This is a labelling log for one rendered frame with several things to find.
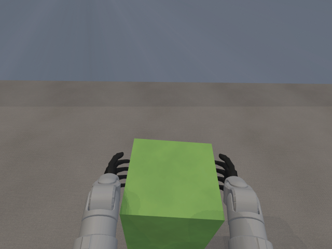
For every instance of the right robot hand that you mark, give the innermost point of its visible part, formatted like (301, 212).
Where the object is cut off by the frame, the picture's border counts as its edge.
(229, 169)

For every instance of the carton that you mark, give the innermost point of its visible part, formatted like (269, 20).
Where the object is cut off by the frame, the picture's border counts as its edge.
(171, 198)

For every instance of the robot right forearm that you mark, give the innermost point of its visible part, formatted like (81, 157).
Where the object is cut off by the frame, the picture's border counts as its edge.
(245, 219)

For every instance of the robot left forearm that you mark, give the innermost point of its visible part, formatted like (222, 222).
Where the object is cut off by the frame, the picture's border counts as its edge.
(100, 216)

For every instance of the left robot hand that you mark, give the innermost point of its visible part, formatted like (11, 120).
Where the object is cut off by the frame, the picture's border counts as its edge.
(114, 163)

